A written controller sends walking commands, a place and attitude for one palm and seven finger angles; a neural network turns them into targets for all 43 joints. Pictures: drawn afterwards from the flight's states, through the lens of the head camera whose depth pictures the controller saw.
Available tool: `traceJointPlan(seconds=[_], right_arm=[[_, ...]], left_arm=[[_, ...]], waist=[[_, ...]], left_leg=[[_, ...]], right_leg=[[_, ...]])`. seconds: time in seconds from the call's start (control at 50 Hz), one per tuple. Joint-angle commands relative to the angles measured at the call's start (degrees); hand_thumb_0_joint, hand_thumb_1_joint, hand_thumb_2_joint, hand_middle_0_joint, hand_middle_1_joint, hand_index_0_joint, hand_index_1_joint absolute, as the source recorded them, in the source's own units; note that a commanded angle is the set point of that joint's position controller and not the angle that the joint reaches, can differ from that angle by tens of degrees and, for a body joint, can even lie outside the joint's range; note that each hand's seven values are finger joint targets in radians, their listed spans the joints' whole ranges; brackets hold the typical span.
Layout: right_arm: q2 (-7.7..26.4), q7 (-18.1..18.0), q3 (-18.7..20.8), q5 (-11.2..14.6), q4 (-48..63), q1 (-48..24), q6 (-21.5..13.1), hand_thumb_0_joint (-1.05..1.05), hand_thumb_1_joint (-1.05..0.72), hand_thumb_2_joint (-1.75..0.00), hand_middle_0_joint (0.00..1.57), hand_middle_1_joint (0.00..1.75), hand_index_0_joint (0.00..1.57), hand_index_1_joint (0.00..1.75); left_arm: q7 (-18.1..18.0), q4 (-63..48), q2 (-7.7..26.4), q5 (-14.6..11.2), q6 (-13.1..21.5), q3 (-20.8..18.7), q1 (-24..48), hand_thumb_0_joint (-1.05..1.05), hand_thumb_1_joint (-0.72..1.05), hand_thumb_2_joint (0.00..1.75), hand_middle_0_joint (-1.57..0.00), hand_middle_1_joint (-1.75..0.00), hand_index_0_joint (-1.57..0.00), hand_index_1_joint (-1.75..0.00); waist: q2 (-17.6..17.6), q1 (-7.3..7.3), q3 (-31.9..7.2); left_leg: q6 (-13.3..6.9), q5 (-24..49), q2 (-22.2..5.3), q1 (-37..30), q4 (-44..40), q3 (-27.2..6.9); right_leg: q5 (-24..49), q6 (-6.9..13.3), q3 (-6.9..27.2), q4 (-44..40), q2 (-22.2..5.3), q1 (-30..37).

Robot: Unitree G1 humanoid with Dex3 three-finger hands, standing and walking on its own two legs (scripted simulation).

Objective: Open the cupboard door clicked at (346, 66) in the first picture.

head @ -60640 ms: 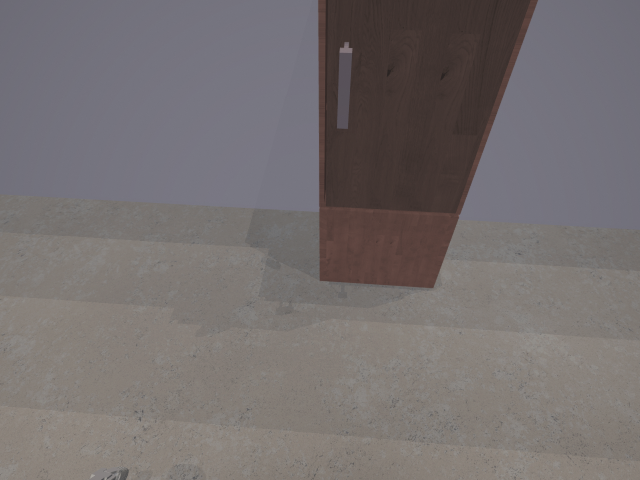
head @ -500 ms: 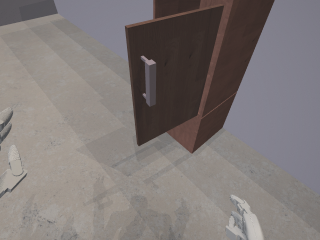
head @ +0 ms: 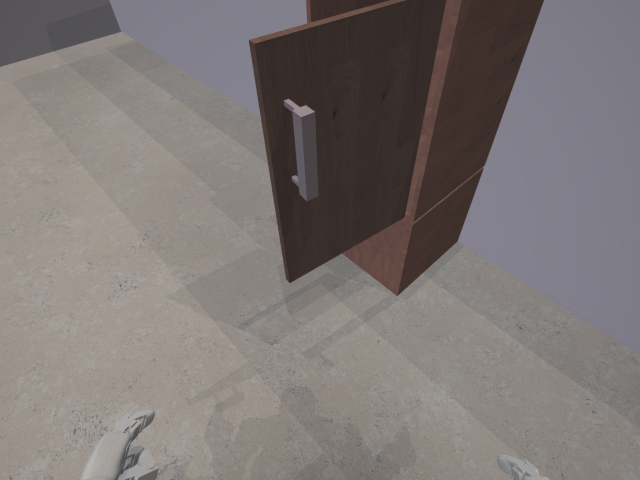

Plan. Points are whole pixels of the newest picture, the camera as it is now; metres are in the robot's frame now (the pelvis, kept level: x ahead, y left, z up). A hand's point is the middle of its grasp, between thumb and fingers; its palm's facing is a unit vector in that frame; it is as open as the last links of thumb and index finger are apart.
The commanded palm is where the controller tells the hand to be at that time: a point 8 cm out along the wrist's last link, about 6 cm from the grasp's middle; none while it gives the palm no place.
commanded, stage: let the arm hang, fingers relaxed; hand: left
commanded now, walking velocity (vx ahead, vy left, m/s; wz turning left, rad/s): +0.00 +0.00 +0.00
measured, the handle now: (299, 151) +0.64 +0.06 +0.07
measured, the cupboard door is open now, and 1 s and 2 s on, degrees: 82 82 82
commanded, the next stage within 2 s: look to check the result in 0.90 s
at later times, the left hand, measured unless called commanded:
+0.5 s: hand out of the picture -0.02 +0.20 -0.15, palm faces +0.02 -0.95 -0.30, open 7.3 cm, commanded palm none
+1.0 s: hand out of the picture +0.13 +0.20 -0.14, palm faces -0.01 -0.95 -0.32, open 7.3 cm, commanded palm none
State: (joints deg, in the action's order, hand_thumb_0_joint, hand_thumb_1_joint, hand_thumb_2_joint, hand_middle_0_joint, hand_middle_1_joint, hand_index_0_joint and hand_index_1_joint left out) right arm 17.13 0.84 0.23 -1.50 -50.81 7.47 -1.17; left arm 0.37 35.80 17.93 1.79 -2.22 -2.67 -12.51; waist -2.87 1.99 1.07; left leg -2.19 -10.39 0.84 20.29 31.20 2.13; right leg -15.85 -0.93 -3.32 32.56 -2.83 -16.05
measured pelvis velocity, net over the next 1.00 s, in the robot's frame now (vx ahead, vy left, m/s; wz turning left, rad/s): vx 0.03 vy -0.03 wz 0.01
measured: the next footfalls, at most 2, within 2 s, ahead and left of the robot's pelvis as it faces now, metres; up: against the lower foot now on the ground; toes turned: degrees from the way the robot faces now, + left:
none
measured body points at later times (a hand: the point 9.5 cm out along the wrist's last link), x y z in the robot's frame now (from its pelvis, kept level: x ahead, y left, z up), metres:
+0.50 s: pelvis +0.01 -0.02 +0.01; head +0.03 -0.03 +0.46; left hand -0.02 +0.25 -0.13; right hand +0.03 -0.26 -0.16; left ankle +0.07 +0.09 -0.73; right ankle +0.02 -0.13 -0.73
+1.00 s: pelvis +0.03 -0.03 +0.02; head +0.05 -0.05 +0.46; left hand +0.13 +0.25 -0.11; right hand +0.10 -0.32 -0.13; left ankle +0.07 +0.09 -0.73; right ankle +0.02 -0.13 -0.73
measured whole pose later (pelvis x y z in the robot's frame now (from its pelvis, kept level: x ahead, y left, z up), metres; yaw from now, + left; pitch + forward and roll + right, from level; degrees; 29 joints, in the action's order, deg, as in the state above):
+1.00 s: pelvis +0.03 -0.03 +0.02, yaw +1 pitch -2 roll +0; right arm 18.0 -0.2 0.7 -1.5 -64.8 5.6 0.2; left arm 0.0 63.6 16.7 0.5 1.0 -0.7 -4.0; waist -1.4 1.1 4.4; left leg 0.9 -7.1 -1.0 10.4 19.5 0.4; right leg -12.9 1.4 -5.0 20.8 -0.3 -5.9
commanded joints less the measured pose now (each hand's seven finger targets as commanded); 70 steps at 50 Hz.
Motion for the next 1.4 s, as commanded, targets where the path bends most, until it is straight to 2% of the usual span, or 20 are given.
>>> traceJointPlan(seconds=[0.0, 0.04, 0.12, 0.14, 0.24, 0.38, 0.48, 0.56, 0.7, 0.74, 0.8, 0.92, 0.94, 1.04, 1.2, 1.28, 1.36, 1.38], right_arm=[[6.5, -0.4, 1.7, -0.2, 0.4, 0.4, 0.8, 0.0, -0.9, -0.9, 0.2, 0.3, 0.2, 0.3], [7.1, -0.7, 1.7, 0.0, -1.4, 0.8, 1.2, 0.0, -0.9, -0.9, 0.2, 0.3, 0.2, 0.3], [5.3, -1.5, 1.7, 0.2, -5.6, 2.7, 1.3, 0.0, -0.9, -0.9, 0.2, 0.3, 0.2, 0.3], [5.6, -1.6, 1.9, 0.4, -6.2, 3.4, 1.4, 0.0, -0.9, -0.9, 0.2, 0.3, 0.2, 0.3], [4.3, -2.2, 2.2, 0.6, -9.5, 6.2, 1.6, 0.0, -0.9, -0.9, 0.2, 0.3, 0.2, 0.3], [3.9, -2.3, 2.5, 0.4, -11.5, 6.9, 2.0, 0.0, -0.9, -0.9, 0.2, 0.3, 0.2, 0.3], [4.5, -2.0, 2.6, 0.2, -12.0, 5.7, 1.8, 0.0, -0.9, -0.9, 0.2, 0.3, 0.2, 0.3], [5.1, -1.7, 2.6, 0.2, -12.0, 3.8, 1.6, 0.0, -0.9, -0.9, 0.2, 0.3, 0.2, 0.3], [7.3, -1.6, 2.4, 0.2, -11.8, 0.3, 0.7, 0.0, -0.9, -0.9, 0.2, 0.3, 0.2, 0.3], [7.8, -1.6, 2.3, 0.3, -11.5, -0.4, 0.6, 0.0, -0.9, -0.9, 0.2, 0.3, 0.2, 0.3], [8.7, -1.6, 2.2, 0.2, -11.5, -1.5, 0.5, 0.0, -0.9, -0.9, 0.2, 0.3, 0.2, 0.3], [9.7, -1.6, 2.0, 0.3, -11.4, -2.6, 0.5, 0.0, -0.9, -0.9, 0.2, 0.3, 0.2, 0.3], [10.0, -1.7, 2.1, 0.4, -11.1, -2.9, 0.6, 0.0, -0.9, -0.9, 0.2, 0.3, 0.2, 0.3], [10.7, -1.8, 1.9, 0.4, -10.9, -3.1, 0.6, 0.0, -0.9, -0.9, 0.2, 0.3, 0.2, 0.3], [10.9, -2.0, 1.9, 0.5, -11.1, -2.8, 0.6, 0.0, -0.9, -0.9, 0.2, 0.3, 0.2, 0.3], [10.7, -2.0, 1.9, 0.6, -11.1, -3.1, 0.8, 0.0, -0.9, -0.9, 0.2, 0.3, 0.2, 0.3], [10.7, -2.0, 2.0, 0.6, -11.3, -3.2, 0.8, 0.0, -0.9, -0.9, 0.2, 0.3, 0.2, 0.3], [10.6, -2.0, 1.9, 0.6, -11.3, -3.0, 0.7, 0.0, -0.9, -0.9, 0.2, 0.3, 0.2, 0.3]], left_arm=[[-0.7, 7.2, 7.8, -0.4, 2.1, -0.3, 0.9, 0.0, 0.9, 0.9, -0.2, -0.3, -0.2, -0.3], [-0.8, 12.4, 7.8, -0.5, 2.2, 0.1, -0.2, 0.0, 0.9, 0.9, -0.2, -0.3, -0.2, -0.3], [-0.9, 20.6, 5.5, -0.9, 2.6, 0.2, -3.1, 0.0, 0.9, 0.9, -0.2, -0.3, -0.2, -0.3], [-1.0, 21.9, 5.8, -0.9, 2.7, 0.1, -3.5, 0.0, 0.9, 0.9, -0.2, -0.3, -0.2, -0.3], [-1.2, 26.5, 3.8, -1.1, 2.8, 0.4, -4.5, 0.0, 0.9, 0.9, -0.2, -0.3, -0.2, -0.3], [-1.5, 28.4, 4.3, -1.1, 2.5, 0.2, -3.8, 0.0, 0.9, 0.9, -0.2, -0.3, -0.2, -0.3], [-1.5, 27.9, 5.9, -1.0, 2.7, -0.2, -1.3, 0.0, 0.9, 0.9, -0.2, -0.3, -0.2, -0.3], [-1.5, 27.1, 7.1, -1.0, 2.8, -0.5, 1.0, 0.0, 0.9, 0.9, -0.2, -0.3, -0.2, -0.3], [-1.4, 25.9, 8.6, -1.1, 3.6, -0.6, 4.8, 0.0, 0.9, 0.9, -0.2, -0.3, -0.2, -0.3], [-1.4, 25.6, 9.1, -1.1, 3.8, -0.8, 5.5, 0.0, 0.9, 0.9, -0.2, -0.3, -0.2, -0.3], [-1.3, 25.5, 9.5, -1.1, 3.8, -0.6, 7.0, 0.0, 0.9, 0.9, -0.2, -0.3, -0.2, -0.3], [-1.3, 25.4, 10.3, -1.2, 3.9, -0.5, 8.1, 0.0, 0.9, 0.9, -0.2, -0.3, -0.2, -0.3], [-1.3, 25.3, 10.5, -1.1, 4.0, -0.5, 8.0, 0.0, 0.9, 0.9, -0.2, -0.3, -0.2, -0.3], [-1.4, 25.5, 10.8, -1.2, 4.1, -0.4, 8.1, 0.0, 0.9, 0.9, -0.2, -0.3, -0.2, -0.3], [-1.5, 26.1, 10.9, -1.3, 4.1, -0.3, 7.4, 0.0, 0.9, 0.9, -0.2, -0.3, -0.2, -0.3], [-1.5, 26.4, 10.9, -1.3, 4.0, -0.1, 7.0, 0.0, 0.9, 0.9, -0.2, -0.3, -0.2, -0.3], [-1.6, 26.6, 10.9, -1.3, 4.1, -0.1, 6.9, 0.0, 0.9, 0.9, -0.2, -0.3, -0.2, -0.3], [-1.6, 26.6, 10.9, -1.3, 4.1, -0.1, 6.6, 0.0, 0.9, 0.9, -0.2, -0.3, -0.2, -0.3]], waist=[[1.2, -1.16, -0.9], [-2.8, -1.68, -1.3], [-5.5, -1.97, -2.4], [-3.1, -1.95, -2.2], [0.1, -1.37, 0.1], [2.4, -1.27, 2.9], [4.1, -1.46, 3.2], [3.4, -1.67, 3.0], [1.6, -1.96, -0.1], [2.7, -2.08, -1.2], [1.7, -1.93, -1.1], [1.7, -1.76, -1.8], [3.0, -1.79, -1.6], [2.3, -1.72, -2.9], [2.9, -1.53, -4.0], [2.6, -1.54, -2.5], [3.3, -1.51, -2.2], [3.2, -1.53, -3.1]], left_leg=[[0.3, -2.7, -4.8, -4.3, -7.7, -7.8], [0.2, -5.9, -5.8, -4.6, -10.9, -9.0], [0.5, -8.3, -5.8, -5.3, -12.8, -8.5], [0.5, -7.8, -5.9, -6.2, -12.4, -8.6], [0.4, -4.7, -6.1, -8.8, -11.1, -7.7], [0.3, -5.7, -6.1, -8.4, -11.3, -7.3], [0.4, -4.3, -5.9, -8.1, -11.3, -7.0], [0.5, -1.6, -5.7, -8.5, -11.1, -6.9], [0.7, 6.7, -7.1, -9.7, -12.7, -7.7], [0.8, 8.8, -7.1, -10.6, -12.5, -7.4], [1.1, 9.0, -7.2, -11.1, -13.1, -7.3], [1.4, 9.4, -7.3, -12.4, -13.5, -6.9], [1.3, 9.7, -7.3, -12.9, -13.2, -6.9], [1.3, 11.3, -7.6, -14.5, -13.2, -6.5], [1.3, 13.4, -8.0, -16.1, -13.0, -6.0], [1.3, 12.3, -8.0, -16.2, -13.4, -6.0], [1.3, 12.4, -8.0, -16.4, -13.5, -6.0], [1.3, 12.7, -8.0, -16.8, -13.3, -5.8]], right_leg=[[-6.3, 5.1, 6.6, -10.7, -4.6, -1.6], [-6.5, 4.4, 5.6, -10.2, -3.2, 0.3], [-4.2, 4.5, 5.6, -11.8, -3.2, 3.1], [-4.1, 4.6, 5.4, -12.5, -3.0, 3.0], [-4.6, 4.8, 4.9, -15.0, -3.7, 0.6], [-7.7, 5.0, 4.6, -15.8, -3.8, -0.6], [-7.6, 5.0, 4.8, -16.1, -4.2, 0.3], [-6.1, 5.0, 5.0, -16.2, -4.6, 1.2], [4.4, 4.2, 4.5, -14.9, -4.8, 6.9], [7.4, 4.1, 4.4, -15.2, -4.9, 8.1], [8.0, 4.0, 4.6, -15.7, -5.1, 8.5], [8.9, 3.8, 5.0, -17.1, -5.3, 9.5], [9.4, 3.7, 5.0, -17.5, -5.1, 9.1], [12.5, 3.6, 5.1, -17.5, -5.2, 10.2], [16.6, 3.5, 5.0, -17.5, -5.3, 11.5], [14.8, 3.5, 4.9, -18.0, -5.3, 10.5], [15.4, 3.4, 5.0, -18.2, -5.2, 10.3], [16.3, 3.4, 5.0, -18.1, -5.4, 11.0]])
